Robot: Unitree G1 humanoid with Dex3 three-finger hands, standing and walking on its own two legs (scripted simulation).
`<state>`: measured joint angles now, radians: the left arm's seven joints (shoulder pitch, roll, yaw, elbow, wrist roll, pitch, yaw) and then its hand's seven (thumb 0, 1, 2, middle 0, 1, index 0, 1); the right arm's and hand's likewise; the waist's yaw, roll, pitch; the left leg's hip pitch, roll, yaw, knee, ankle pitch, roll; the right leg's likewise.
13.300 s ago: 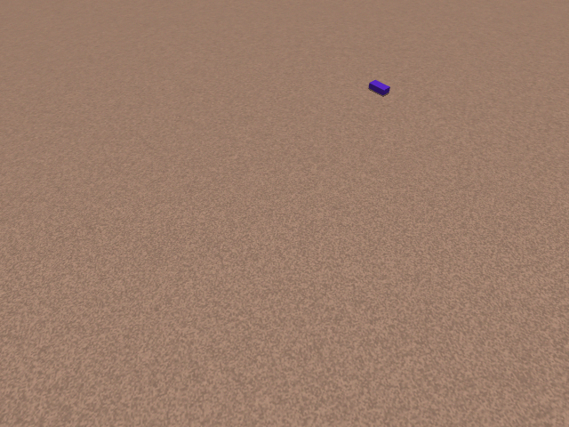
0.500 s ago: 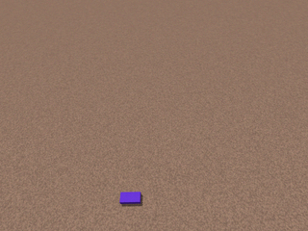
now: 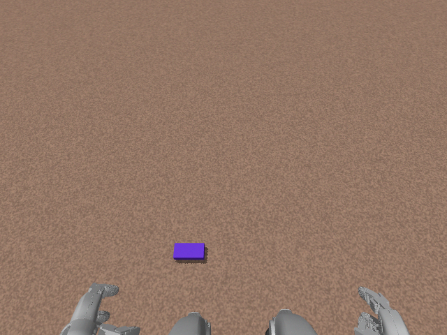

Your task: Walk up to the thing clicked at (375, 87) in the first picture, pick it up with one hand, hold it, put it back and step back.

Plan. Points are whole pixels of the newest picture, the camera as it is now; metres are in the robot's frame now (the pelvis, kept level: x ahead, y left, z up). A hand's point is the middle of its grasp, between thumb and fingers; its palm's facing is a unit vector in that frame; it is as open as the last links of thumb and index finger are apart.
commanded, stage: rise first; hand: left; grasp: from above
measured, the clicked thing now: (189, 251) +0.43 +0.19 -0.71
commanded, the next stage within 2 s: none
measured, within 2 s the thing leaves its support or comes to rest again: neither
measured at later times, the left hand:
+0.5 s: hand (138, 306) +0.19 +0.26 -0.31, palm faces -0.42 -0.60 -0.68, open 14.1 cm
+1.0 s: hand (158, 270) +0.31 +0.25 -0.47, palm faces -0.49 -0.15 -0.86, open 13.7 cm
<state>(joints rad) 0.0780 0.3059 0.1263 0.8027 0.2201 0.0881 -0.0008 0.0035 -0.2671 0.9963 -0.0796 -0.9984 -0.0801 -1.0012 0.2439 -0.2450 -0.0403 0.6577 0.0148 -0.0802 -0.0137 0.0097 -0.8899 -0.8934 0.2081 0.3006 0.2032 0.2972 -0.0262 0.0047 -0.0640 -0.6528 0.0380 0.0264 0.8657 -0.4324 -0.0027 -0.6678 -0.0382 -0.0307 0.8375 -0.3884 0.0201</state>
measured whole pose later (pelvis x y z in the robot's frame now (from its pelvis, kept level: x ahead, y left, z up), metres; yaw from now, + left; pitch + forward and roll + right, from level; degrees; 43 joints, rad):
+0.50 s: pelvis -0.04 +0.00 -0.16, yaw +1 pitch +30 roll -1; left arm -0.05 0.37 0.06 0.66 0.61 -0.01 0.11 0.00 -0.54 0.99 -0.08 -1.06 -0.08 -1.06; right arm 0.09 -0.28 -0.05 0.58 0.01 -0.18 0.03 0.01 -0.87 -0.89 0.21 0.30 0.20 0.30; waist -0.04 0.01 -0.20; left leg -1.47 0.03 -0.02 1.62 -0.68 -0.01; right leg -1.48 -0.06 -0.03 1.60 -0.64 0.01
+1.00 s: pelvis -0.10 +0.00 -0.32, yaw -2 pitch +35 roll -4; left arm -0.67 0.55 0.06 1.14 1.07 -0.20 0.27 0.00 -0.46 0.98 -0.10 -1.02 -0.12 -1.01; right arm 0.16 -0.26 -0.06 0.75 -0.06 -0.08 0.07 0.01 -0.88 -0.89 0.21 0.30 0.20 0.30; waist -0.12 0.02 -0.13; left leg -2.07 0.03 -0.06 2.14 -0.68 0.00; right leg -2.05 -0.06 -0.04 2.07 -0.62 0.01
